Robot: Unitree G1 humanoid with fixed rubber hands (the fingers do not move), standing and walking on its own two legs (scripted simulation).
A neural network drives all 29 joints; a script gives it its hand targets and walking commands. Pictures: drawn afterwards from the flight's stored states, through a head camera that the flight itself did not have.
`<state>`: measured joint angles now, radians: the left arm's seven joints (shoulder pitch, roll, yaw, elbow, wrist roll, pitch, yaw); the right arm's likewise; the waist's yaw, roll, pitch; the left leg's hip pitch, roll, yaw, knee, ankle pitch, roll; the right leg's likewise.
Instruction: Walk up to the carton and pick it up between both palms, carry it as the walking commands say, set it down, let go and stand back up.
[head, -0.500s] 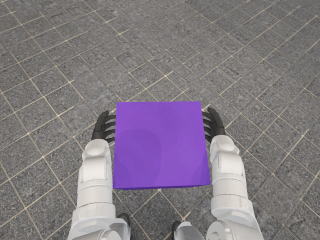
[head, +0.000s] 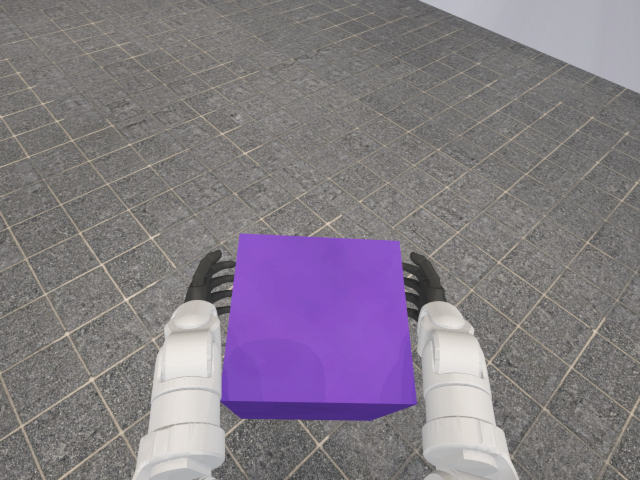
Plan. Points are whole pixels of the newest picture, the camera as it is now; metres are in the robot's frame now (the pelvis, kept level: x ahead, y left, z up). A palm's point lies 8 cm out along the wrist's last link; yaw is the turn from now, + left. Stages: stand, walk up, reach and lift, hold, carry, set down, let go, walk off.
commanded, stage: reach and lift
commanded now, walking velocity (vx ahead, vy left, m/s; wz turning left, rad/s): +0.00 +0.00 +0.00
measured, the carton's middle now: (312, 338) +0.33 +0.00 -0.06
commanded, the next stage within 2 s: hold in 1.40 s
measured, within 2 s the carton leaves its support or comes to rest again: neither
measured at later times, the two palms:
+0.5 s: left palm (199, 300) +0.32 +0.14 +0.06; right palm (446, 301) +0.32 -0.16 +0.06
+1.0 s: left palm (203, 303) +0.32 +0.14 +0.05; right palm (448, 304) +0.32 -0.16 +0.06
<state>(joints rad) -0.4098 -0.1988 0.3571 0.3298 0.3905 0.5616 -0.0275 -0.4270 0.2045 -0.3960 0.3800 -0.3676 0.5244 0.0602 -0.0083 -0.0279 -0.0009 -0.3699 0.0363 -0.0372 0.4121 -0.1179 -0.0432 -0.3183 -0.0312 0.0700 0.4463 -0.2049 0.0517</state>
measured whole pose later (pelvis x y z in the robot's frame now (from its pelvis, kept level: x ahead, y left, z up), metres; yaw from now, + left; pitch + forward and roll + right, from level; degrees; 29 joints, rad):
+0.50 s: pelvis +0.01 -0.01 +0.01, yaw +0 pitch -7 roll +0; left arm -0.34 -0.17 0.27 0.26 0.34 0.73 -0.01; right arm -0.36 0.18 -0.29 0.29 -0.34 0.72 0.03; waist -0.01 -0.02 0.05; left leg -0.07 0.04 -0.03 0.29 -0.11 -0.05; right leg -0.02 -0.03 0.07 0.32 -0.19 0.04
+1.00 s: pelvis +0.02 +0.00 +0.01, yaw +0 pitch -6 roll +0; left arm -0.29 -0.16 0.21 0.20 0.31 0.76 0.00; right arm -0.31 0.16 -0.24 0.22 -0.32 0.74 0.02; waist -0.01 -0.02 0.06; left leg -0.06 0.04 -0.03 0.27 -0.10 -0.05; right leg -0.01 -0.04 0.07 0.30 -0.19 0.04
